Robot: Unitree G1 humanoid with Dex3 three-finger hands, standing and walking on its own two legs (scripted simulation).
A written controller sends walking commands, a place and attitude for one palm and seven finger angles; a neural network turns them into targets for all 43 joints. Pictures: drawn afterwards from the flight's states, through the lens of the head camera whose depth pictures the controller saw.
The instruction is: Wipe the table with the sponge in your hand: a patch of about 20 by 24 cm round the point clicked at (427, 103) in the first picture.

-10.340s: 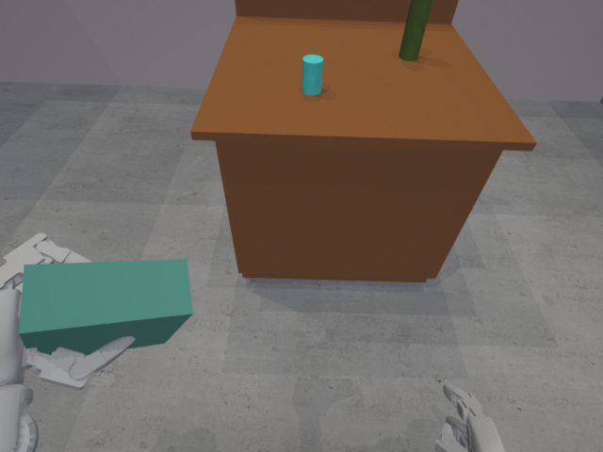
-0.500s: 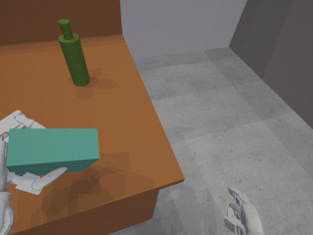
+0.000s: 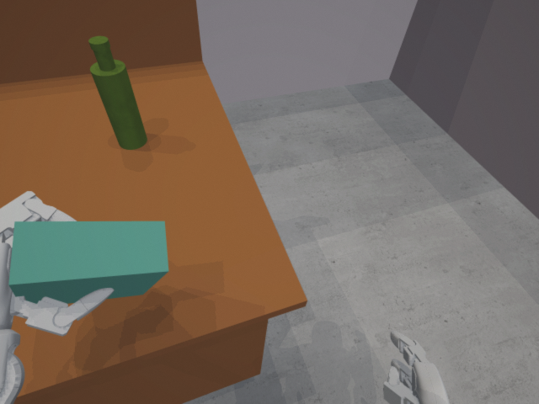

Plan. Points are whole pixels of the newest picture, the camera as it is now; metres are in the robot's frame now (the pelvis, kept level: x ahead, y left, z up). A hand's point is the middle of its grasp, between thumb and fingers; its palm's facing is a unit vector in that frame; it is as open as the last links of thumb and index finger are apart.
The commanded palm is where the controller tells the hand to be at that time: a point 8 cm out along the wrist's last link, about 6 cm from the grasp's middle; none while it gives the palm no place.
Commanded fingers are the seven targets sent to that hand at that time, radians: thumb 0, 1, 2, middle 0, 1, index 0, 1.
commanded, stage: shuffle to correct the standing spot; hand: left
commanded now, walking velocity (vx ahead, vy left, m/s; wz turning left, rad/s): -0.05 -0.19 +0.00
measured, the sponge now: (114, 264) +0.24 +0.21 +0.13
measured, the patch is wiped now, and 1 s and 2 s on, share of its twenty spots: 0.00 0.00 0.00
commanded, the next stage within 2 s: come to a stop and stand still in 0.14 s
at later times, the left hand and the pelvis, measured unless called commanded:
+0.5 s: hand (106, 268) +0.22 +0.20 +0.15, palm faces +0.35 -0.84 -0.41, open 9.7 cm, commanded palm +0.17 +0.24 +0.17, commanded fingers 0.00 0.10 1.30 -1.20 -1.60 -1.20 -1.60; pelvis +0.01 -0.04 +0.00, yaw +1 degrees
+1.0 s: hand (64, 257) +0.23 +0.25 +0.16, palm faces +0.38 -0.84 -0.39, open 9.7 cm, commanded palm +0.17 +0.28 +0.17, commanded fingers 0.00 0.10 1.30 -1.20 -1.60 -1.20 -1.60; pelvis +0.02 +0.00 +0.00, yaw +1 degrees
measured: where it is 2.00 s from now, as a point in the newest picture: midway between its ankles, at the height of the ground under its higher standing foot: outside the picture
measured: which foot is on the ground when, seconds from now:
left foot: down 0.00-1.00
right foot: down 0.00-1.00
